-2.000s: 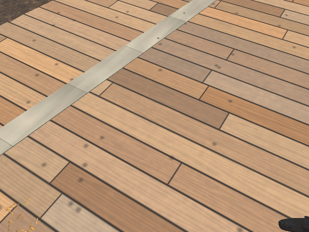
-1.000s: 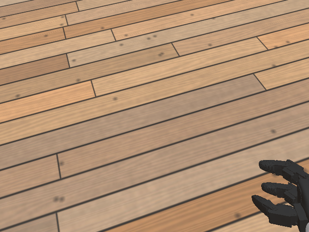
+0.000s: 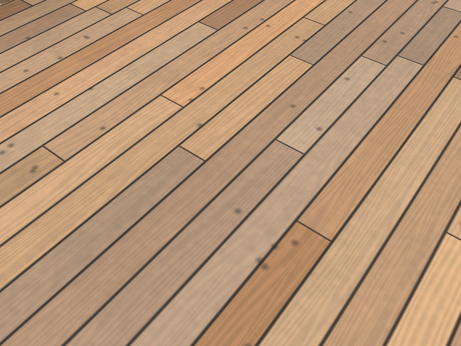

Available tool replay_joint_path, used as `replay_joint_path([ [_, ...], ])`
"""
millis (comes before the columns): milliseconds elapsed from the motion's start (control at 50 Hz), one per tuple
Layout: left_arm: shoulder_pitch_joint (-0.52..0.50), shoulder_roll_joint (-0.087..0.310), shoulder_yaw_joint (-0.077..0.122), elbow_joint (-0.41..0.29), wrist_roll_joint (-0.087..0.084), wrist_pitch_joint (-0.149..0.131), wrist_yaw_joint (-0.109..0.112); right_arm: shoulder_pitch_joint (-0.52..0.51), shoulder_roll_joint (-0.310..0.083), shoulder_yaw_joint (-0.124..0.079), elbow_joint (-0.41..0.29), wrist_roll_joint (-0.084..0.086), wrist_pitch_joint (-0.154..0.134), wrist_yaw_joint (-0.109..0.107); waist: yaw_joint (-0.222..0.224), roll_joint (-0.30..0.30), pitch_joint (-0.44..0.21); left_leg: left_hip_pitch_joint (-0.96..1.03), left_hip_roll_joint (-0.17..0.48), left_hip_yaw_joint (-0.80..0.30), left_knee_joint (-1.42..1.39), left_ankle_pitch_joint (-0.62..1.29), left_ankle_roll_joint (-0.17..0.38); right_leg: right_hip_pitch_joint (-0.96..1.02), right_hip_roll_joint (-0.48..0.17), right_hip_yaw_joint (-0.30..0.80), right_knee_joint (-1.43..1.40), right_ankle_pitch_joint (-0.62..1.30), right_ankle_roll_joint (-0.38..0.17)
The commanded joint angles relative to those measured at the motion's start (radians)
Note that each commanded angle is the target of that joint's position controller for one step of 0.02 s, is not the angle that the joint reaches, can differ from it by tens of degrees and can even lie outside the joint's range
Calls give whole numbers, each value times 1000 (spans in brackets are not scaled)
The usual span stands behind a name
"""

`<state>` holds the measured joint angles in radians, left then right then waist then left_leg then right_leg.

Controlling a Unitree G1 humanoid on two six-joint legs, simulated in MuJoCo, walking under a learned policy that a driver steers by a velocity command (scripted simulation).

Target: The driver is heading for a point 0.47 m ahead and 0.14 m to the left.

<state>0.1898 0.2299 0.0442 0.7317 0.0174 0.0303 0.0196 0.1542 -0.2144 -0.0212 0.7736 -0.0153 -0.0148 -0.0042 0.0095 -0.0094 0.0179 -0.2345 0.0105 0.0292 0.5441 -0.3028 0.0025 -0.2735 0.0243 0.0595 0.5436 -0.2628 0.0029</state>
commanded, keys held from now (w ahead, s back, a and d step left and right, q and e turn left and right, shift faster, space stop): shift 1.00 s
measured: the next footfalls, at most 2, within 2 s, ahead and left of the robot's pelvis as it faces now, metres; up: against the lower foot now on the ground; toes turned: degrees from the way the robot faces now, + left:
right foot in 1.34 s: +0.16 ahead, -0.15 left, +0.00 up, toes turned -5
left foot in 1.78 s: +0.50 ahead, +0.05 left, +0.00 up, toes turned +20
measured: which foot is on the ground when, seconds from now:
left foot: down 0.00-1.00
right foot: down 0.00-1.00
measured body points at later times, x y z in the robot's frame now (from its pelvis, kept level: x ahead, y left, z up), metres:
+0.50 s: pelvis +0.01 +0.01 +0.00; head +0.02 +0.02 +0.45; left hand +0.10 +0.27 -0.13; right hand +0.11 -0.24 -0.13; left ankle -0.01 +0.12 -0.73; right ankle +0.02 -0.12 -0.73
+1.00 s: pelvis +0.01 +0.02 +0.01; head +0.02 +0.03 +0.46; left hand +0.06 +0.28 -0.15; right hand +0.06 -0.23 -0.14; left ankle -0.01 +0.12 -0.73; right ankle +0.02 -0.12 -0.73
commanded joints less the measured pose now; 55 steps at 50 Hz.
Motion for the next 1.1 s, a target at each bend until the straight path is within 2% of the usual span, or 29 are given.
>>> replay_joint_path([
  [20,-33,89,29,-52,-2,-19,4,-24,-116,-25,-55,2,-11,-8,-12,27,-47,-20,77,-87,-124,89,36,49,-49,61,-64,144,-27],
  [140,-8,92,36,-3,-5,-22,14,-23,-108,-20,-26,4,-11,-6,-11,2,-45,-12,64,-74,-121,113,38,73,-55,65,-71,186,-19],
  [480,2,92,42,162,-13,-19,35,10,-112,-18,123,11,-11,-11,-12,14,-19,14,45,-63,-164,163,39,125,-55,47,-105,232,-7],
  [740,-3,89,34,281,-16,-21,37,48,-116,-13,208,12,-6,-20,-16,13,-3,38,38,-65,-184,182,46,118,-51,26,-133,214,2],
  [1000,12,84,20,353,-18,-23,39,90,-110,-8,251,13,-2,-23,-16,14,9,45,33,-68,-195,187,51,101,-51,13,-146,194,7],
  [1020,41,71,17,368,-22,-22,40,127,-122,-14,267,18,2,-27,-22,37,-36,73,26,-75,-220,-62,68,97,-10,-40,-100,4,3],
  [1040,30,78,21,361,-32,-25,38,158,-175,-33,270,34,6,-30,-41,94,-7,75,73,-162,-271,-387,114,1,33,-93,7,-214,-3],
  [1060,-34,87,23,324,-35,-37,31,214,-224,-50,275,44,2,-32,-73,168,48,82,208,-353,-378,-641,186,-146,27,-118,149,-275,-9],
  [1080,-119,85,19,271,-45,-57,20,219,-264,-65,269,44,-12,-35,-90,226,132,50,362,-556,-487,-699,264,-281,-47,-76,317,-235,-24],
  [1100,-162,89,23,245,-52,-77,10,187,-233,-58,249,29,-35,-36,-77,176,182,65,407,-614,-513,-590,287,-398,-100,-22,448,-220,-32],
])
